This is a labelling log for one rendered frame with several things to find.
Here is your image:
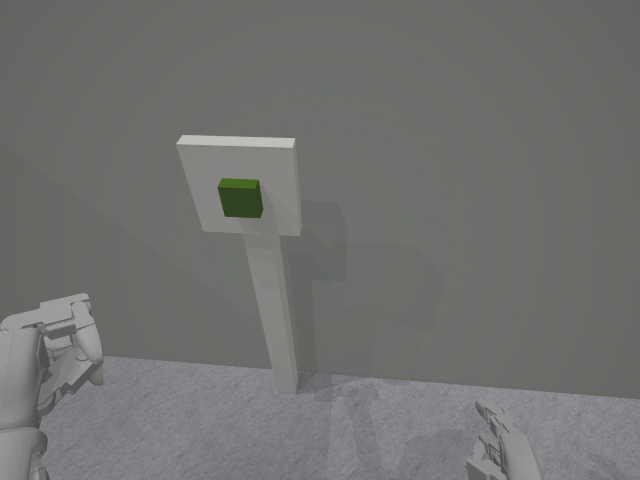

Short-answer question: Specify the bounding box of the robot right hand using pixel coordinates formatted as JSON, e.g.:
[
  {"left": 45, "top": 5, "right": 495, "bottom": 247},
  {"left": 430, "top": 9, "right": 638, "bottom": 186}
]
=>
[{"left": 466, "top": 398, "right": 544, "bottom": 480}]

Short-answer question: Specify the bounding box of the panel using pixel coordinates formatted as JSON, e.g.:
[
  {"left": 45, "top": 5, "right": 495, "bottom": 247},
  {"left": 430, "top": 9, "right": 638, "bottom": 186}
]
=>
[{"left": 176, "top": 135, "right": 302, "bottom": 395}]

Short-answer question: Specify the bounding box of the button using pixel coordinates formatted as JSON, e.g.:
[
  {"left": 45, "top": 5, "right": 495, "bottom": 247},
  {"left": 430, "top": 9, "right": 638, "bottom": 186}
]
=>
[{"left": 217, "top": 178, "right": 263, "bottom": 218}]

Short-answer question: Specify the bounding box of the robot left forearm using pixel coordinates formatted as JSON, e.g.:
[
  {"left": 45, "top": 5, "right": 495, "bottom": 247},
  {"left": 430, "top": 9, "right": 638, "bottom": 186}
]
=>
[{"left": 0, "top": 427, "right": 50, "bottom": 480}]

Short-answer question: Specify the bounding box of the robot left hand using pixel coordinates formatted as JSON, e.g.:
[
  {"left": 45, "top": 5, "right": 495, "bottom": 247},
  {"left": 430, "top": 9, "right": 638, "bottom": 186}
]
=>
[{"left": 0, "top": 293, "right": 103, "bottom": 430}]

